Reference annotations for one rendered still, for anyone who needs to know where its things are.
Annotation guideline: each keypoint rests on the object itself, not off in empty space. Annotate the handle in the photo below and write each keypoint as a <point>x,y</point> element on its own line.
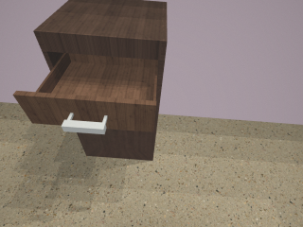
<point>70,125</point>

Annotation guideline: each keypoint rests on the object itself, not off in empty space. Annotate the drawer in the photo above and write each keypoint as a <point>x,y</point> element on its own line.
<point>91,86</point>

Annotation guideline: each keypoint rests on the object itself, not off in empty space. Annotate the cabinet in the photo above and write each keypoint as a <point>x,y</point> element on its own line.
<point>136,29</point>

